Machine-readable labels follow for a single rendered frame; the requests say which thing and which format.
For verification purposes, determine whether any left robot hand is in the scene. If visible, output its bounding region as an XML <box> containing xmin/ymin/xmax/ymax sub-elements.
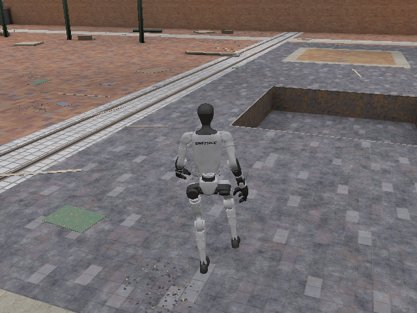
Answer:
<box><xmin>176</xmin><ymin>168</ymin><xmax>191</xmax><ymax>179</ymax></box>

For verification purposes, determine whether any left robot upper arm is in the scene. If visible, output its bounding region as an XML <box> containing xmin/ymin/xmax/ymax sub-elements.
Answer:
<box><xmin>177</xmin><ymin>132</ymin><xmax>193</xmax><ymax>167</ymax></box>

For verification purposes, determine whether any right robot forearm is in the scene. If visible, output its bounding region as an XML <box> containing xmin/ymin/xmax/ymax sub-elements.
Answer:
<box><xmin>231</xmin><ymin>158</ymin><xmax>246</xmax><ymax>188</ymax></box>

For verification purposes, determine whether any robot left foot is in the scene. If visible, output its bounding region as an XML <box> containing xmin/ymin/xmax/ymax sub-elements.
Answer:
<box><xmin>200</xmin><ymin>256</ymin><xmax>210</xmax><ymax>274</ymax></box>

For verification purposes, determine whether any robot right shin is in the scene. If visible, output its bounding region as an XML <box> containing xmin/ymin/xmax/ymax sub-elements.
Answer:
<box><xmin>226</xmin><ymin>198</ymin><xmax>237</xmax><ymax>240</ymax></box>

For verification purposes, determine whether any right robot upper arm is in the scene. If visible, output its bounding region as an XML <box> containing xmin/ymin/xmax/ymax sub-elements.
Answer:
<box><xmin>220</xmin><ymin>131</ymin><xmax>238</xmax><ymax>168</ymax></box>

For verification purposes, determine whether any right robot hand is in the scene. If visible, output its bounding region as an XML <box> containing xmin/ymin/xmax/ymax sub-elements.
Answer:
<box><xmin>233</xmin><ymin>185</ymin><xmax>248</xmax><ymax>203</ymax></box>

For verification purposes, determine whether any left robot forearm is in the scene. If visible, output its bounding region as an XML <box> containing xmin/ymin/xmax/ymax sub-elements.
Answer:
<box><xmin>175</xmin><ymin>157</ymin><xmax>184</xmax><ymax>174</ymax></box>

